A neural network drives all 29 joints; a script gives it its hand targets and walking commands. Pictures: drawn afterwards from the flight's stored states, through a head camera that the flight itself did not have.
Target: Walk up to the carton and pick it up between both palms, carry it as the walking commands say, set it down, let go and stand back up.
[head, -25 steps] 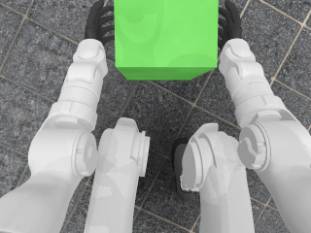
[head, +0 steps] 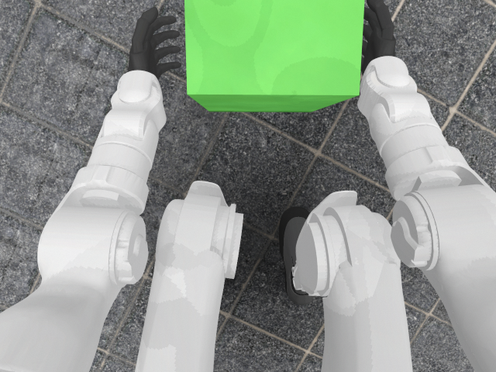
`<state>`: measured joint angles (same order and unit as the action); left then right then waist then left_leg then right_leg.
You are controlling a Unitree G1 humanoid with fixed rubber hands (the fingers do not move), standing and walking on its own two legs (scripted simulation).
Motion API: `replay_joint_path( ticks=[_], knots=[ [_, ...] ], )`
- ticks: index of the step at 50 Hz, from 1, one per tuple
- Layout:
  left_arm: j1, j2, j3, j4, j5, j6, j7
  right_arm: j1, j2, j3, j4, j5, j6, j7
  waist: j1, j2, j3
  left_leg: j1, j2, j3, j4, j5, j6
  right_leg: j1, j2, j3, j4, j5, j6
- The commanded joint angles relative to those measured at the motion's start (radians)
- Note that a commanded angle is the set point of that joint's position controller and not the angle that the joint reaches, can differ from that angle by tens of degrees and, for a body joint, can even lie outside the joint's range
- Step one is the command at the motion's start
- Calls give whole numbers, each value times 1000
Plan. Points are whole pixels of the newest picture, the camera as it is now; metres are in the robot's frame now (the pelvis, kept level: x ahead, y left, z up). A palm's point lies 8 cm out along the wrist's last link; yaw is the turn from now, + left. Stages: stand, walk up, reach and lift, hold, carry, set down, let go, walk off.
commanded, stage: set down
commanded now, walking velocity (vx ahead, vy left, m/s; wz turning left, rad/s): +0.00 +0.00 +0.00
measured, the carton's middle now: (266, 34) +0.55 +0.01 -0.23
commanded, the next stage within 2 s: let go in 1.68 s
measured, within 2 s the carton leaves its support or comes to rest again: neither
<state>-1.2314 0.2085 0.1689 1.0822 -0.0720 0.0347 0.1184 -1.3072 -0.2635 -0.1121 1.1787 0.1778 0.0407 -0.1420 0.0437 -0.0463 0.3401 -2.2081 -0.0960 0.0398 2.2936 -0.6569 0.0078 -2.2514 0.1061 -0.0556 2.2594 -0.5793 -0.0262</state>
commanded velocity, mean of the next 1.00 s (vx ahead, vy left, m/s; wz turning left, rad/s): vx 0.00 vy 0.00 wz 0.00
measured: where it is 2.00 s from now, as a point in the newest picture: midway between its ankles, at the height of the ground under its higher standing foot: (252, 273)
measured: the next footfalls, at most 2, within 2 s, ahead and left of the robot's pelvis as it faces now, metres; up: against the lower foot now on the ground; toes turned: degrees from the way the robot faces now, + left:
none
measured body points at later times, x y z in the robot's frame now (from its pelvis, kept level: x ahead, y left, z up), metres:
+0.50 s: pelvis -0.02 +0.01 +0.01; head +0.34 +0.02 +0.26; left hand +0.50 +0.20 -0.16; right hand +0.52 -0.16 -0.16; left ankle +0.10 +0.10 -0.32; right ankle +0.11 -0.09 -0.32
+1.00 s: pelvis -0.02 +0.00 +0.13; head +0.33 +0.01 +0.39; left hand +0.50 +0.20 -0.01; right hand +0.51 -0.17 -0.01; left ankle +0.10 +0.10 -0.32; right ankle +0.11 -0.09 -0.32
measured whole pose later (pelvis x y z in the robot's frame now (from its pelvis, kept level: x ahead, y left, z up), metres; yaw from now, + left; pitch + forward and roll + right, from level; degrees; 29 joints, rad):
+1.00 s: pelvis -0.02 +0.00 +0.13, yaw +0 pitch +25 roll +0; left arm -1.16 0.32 0.15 0.52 -0.19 0.37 0.13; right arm -1.16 -0.34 -0.16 0.53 0.18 0.37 -0.15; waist 0.03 0.00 0.52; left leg -1.76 -0.10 0.02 1.89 -0.58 0.02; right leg -1.78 0.11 0.00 1.86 -0.52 -0.01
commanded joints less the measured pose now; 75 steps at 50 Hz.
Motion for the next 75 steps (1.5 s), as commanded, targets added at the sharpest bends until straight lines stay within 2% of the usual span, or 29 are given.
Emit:
replay_joint_path(
  ticks=[1,4,10,12,14,16,20,23,25,30,34,36,38,41,48,52,60,66,69,73,75],
  knots=[
    [-290,194,-12,-289,-60,-57,12,-219,-45,13,-239,39,-55,-8,48,54,-1321,532,39,-73,-252,521,-18,637,-13,112,-169,454,11],
    [-296,201,-57,-391,-104,-52,6,-202,-64,38,-312,70,-57,-3,23,75,-1459,618,38,-74,-242,607,-20,681,-18,102,-157,521,7],
    [-290,199,-129,-462,-154,2,8,-222,-107,71,-413,111,-7,13,7,118,-1657,822,50,-88,-242,612,-17,721,-29,70,-134,462,4],
    [-268,222,-104,-467,-146,11,12,-217,-127,53,-441,101,0,20,17,109,-1594,829,47,-97,-253,620,-11,676,-29,69,-138,445,4],
    [-249,248,-67,-395,-137,22,16,-216,-168,12,-412,83,6,23,14,82,-1497,772,50,-104,-257,544,-1,628,-38,68,-142,379,9],
    [-239,259,-31,-359,-120,34,18,-216,-188,-15,-415,67,14,23,26,52,-1470,741,50,-106,-266,489,7,632,-44,65,-148,337,15],
    [-278,284,-5,-476,-114,64,34,-278,-197,-5,-581,87,42,11,57,23,-1678,843,46,-85,-294,486,15,756,-46,50,-181,345,21],
    [-307,287,-10,-572,-122,107,45,-289,-200,13,-651,97,85,1,63,32,-1808,929,42,-62,-318,467,16,834,-46,42,-213,327,17],
    [-309,292,-6,-614,-127,143,46,-277,-212,3,-669,80,122,-11,52,36,-1838,936,40,-52,-344,421,14,874,-48,39,-237,298,17],
    [-266,280,-9,-642,-139,202,29,-207,-210,-53,-669,1,189,-36,-18,34,-1798,876,35,-43,-416,344,8,928,-43,43,-313,278,14],
    [-234,269,-6,-672,-137,215,15,-165,-212,-100,-679,-45,205,-33,-55,41,-1808,892,32,-51,-467,375,1,968,-36,46,-369,328,6],
    [-225,268,-10,-703,-137,220,12,-163,-211,-109,-715,-48,209,-30,-56,51,-1858,938,28,-53,-489,418,-3,1006,-32,45,-394,368,5],
    [-221,268,-15,-732,-142,232,11,-168,-207,-102,-759,-40,217,-25,-52,49,-1922,996,25,-54,-511,456,-5,1047,-28,42,-422,395,5],
    [-212,274,-12,-761,-141,256,13,-173,-202,-88,-810,-25,238,-17,-29,43,-1976,1056,21,-52,-554,489,-9,1101,-24,43,-469,416,7],
    [-210,331,52,-756,-105,302,17,-202,-200,-61,-865,7,292,-4,46,9,-1985,1094,23,-39,-672,453,-2,1213,-22,56,-587,382,16],
    [-219,350,68,-759,-98,320,10,-203,-201,-56,-856,8,321,-6,58,5,-2005,1115,21,-28,-740,431,-1,1290,-26,64,-655,374,18],
    [-222,343,41,-762,-127,345,-23,-174,-208,-82,-836,-17,354,-17,8,38,-2032,1218,22,-24,-874,410,-11,1402,-31,70,-804,363,18],
    [-212,341,28,-797,-144,352,-35,-160,-224,-103,-884,-32,356,-16,-20,45,-2078,1333,25,-31,-974,454,-20,1517,-33,81,-911,406,18],
    [-197,346,35,-793,-135,355,-34,-150,-227,-108,-887,-36,356,-12,-17,44,-2057,1381,27,-37,-1031,469,-22,1559,-36,87,-967,416,21],
    [-165,352,56,-795,-115,345,-33,-126,-213,-92,-896,-29,347,-3,7,32,-2048,1432,28,-42,-1103,529,-21,1657,-40,105,-1034,487,27],
    [-147,347,61,-764,-104,336,-34,-112,-199,-81,-865,-28,339,5,17,27,-2005,1436,30,-46,-1140,543,-22,1682,-44,110,-1066,505,32]
  ],
)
